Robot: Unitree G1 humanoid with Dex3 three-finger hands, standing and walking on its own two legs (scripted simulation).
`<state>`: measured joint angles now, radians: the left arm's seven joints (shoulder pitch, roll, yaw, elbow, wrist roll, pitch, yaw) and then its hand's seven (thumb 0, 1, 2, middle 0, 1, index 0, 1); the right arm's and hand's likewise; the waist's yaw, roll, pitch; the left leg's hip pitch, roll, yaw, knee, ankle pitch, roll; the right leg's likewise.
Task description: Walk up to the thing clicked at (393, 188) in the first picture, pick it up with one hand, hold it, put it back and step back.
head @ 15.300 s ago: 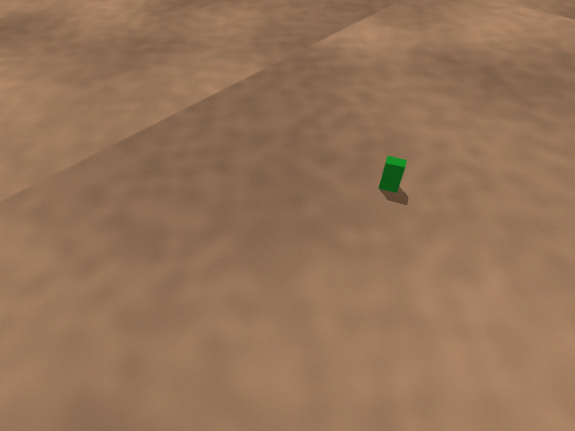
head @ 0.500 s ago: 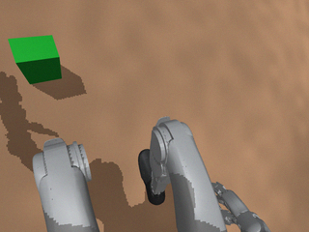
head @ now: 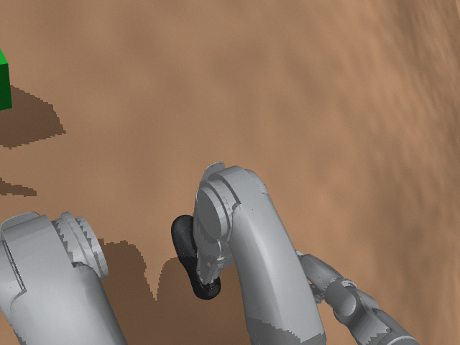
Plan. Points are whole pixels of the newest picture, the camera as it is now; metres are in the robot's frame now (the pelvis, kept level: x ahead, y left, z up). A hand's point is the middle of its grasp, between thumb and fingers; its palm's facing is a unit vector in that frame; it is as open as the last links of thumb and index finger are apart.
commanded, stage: close in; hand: left
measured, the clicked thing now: out of the picture +0.53 +0.24 -0.21
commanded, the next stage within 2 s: close in 0.72 s
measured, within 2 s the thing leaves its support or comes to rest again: neither
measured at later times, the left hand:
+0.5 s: hand out of the picture +0.48 +0.26 -0.18, palm faces +0.19 -0.98 -0.03, open 17.5 cm
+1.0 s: hand out of the picture +0.49 +0.25 -0.17, palm faces +0.21 -0.98 -0.05, open 16.9 cm
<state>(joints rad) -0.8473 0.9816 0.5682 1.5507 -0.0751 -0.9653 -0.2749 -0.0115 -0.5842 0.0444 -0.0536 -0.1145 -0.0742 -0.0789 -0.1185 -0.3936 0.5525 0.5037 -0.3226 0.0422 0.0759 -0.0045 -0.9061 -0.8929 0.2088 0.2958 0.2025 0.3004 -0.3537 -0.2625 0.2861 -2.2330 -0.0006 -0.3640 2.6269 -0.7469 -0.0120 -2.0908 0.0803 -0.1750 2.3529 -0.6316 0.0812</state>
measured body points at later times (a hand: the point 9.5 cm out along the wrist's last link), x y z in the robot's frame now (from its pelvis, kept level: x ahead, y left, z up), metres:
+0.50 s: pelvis +0.00 +0.00 +0.00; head +0.25 +0.19 +0.32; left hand +0.47 +0.31 -0.17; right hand +0.13 -0.25 -0.03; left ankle +0.07 +0.12 -0.26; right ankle +0.14 -0.14 -0.26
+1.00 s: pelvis +0.00 +0.00 +0.01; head +0.26 +0.18 +0.33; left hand +0.48 +0.30 -0.16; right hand +0.13 -0.26 -0.02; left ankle +0.07 +0.12 -0.26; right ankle +0.14 -0.14 -0.26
